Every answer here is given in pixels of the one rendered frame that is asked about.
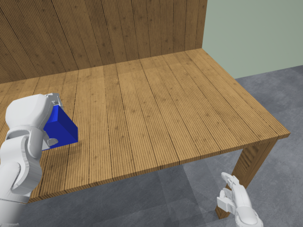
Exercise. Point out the right robot forearm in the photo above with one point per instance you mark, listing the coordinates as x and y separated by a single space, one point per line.
247 217

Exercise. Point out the table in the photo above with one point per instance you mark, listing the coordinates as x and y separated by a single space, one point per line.
133 77

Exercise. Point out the sponge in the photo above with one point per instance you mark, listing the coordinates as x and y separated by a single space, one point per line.
59 126

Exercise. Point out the left robot hand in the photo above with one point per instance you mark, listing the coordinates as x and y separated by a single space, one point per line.
33 111

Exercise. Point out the right robot hand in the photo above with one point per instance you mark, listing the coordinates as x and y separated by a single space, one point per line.
229 200

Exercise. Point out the left robot forearm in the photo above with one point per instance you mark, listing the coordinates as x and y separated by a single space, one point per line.
20 171

